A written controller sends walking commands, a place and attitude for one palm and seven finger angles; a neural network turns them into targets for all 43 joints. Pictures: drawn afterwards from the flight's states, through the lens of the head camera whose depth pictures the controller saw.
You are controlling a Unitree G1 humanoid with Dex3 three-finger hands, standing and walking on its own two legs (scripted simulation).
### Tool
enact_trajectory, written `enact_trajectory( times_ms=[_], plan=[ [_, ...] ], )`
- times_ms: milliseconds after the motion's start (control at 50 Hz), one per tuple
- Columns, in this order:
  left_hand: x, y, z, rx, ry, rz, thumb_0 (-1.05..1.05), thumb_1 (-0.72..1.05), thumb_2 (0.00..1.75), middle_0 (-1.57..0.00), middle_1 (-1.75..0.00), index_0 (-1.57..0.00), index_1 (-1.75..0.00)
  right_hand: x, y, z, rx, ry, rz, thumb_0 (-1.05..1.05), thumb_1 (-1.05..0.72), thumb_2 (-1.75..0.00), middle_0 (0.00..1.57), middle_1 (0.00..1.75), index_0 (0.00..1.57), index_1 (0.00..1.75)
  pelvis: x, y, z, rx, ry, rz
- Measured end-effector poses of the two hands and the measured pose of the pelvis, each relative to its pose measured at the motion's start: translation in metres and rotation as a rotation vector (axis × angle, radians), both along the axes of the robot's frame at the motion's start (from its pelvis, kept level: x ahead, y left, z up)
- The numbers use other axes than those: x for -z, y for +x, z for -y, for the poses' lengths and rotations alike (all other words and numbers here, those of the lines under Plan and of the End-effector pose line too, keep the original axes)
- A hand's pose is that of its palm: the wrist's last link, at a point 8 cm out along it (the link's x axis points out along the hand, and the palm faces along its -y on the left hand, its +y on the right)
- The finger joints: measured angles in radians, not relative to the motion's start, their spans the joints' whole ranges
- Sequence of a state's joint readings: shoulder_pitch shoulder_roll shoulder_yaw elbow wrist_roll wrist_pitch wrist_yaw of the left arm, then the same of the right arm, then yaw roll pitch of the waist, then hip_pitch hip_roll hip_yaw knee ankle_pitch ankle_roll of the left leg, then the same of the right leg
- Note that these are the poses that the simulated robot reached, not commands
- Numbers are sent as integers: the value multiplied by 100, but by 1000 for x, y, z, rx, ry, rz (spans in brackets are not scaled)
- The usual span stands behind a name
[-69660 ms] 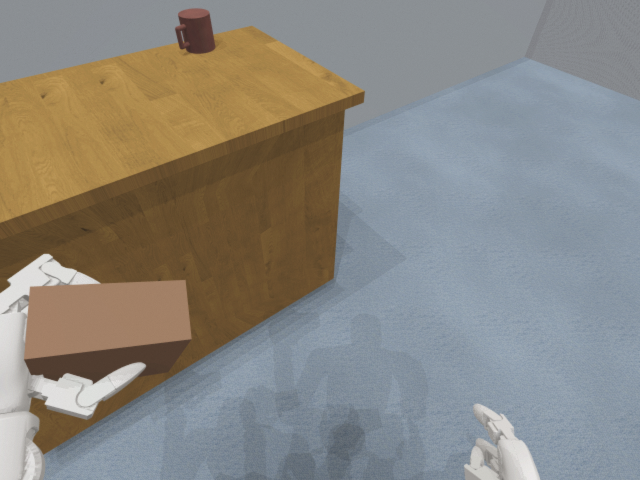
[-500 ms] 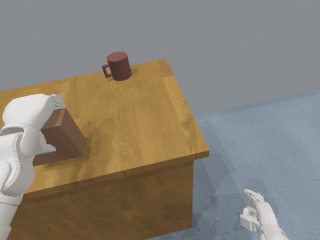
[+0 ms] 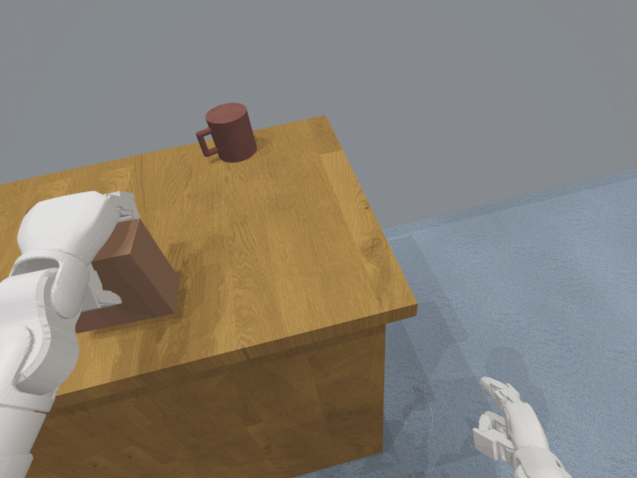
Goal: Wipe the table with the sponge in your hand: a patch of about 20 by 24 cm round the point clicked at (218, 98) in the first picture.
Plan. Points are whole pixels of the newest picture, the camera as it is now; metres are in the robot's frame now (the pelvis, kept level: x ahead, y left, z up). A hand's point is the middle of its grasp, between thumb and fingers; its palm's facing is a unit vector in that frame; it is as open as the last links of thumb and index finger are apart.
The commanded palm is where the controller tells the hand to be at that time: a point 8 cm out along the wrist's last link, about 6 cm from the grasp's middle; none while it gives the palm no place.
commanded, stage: lower the sponge onto the table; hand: left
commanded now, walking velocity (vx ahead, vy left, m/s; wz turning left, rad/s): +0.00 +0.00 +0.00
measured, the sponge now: (115, 287) +0.28 +0.30 +0.12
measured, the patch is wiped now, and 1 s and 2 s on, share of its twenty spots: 0.00 0.15 0.30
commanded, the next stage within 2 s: wipe forward along the first lane in 0.62 s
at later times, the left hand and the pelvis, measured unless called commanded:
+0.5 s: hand (112, 265) +0.29 +0.29 +0.15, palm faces +0.04 -0.03 -1.00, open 9.9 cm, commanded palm +0.26 +0.30 +0.22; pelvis +0.01 +0.00 +0.00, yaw +0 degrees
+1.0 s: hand (105, 258) +0.30 +0.31 +0.15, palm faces -0.01 +0.00 -1.00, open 9.9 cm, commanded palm +0.28 +0.31 +0.20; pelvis +0.01 +0.00 +0.00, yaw +1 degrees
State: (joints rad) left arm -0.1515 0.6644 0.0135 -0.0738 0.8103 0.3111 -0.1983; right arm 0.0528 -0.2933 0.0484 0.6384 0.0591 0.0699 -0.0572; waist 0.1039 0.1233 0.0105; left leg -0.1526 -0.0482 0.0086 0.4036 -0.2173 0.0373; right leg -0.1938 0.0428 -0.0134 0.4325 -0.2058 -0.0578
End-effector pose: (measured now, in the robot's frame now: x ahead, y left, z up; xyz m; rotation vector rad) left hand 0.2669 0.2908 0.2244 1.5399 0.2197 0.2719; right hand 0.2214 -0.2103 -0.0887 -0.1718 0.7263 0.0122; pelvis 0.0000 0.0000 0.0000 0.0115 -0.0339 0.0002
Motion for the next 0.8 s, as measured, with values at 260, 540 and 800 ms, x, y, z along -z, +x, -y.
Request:
enact_trajectory(
  times_ms=[260,540,800],
  plan=[
    [11,-3,-6,-2,-6,14,0,-51,106,-77,-137,-77,-139,-2,9,-4,-13,-18,-7,1,-90,-90,20,30,20,30,-1,5,-1,-9,-5,2],
    [19,-1,3,30,-15,5,0,-51,106,-77,-137,-77,-139,-2,11,-10,-20,-1,-16,1,-90,-90,20,30,20,30,-2,10,-4,-6,-6,-6],
    [22,-3,-4,-10,-5,3,0,-51,106,-77,-138,-77,-139,0,9,-4,-8,-8,-31,1,-90,-90,20,30,20,30,-1,11,-3,-7,-7,-9]
  ],
)
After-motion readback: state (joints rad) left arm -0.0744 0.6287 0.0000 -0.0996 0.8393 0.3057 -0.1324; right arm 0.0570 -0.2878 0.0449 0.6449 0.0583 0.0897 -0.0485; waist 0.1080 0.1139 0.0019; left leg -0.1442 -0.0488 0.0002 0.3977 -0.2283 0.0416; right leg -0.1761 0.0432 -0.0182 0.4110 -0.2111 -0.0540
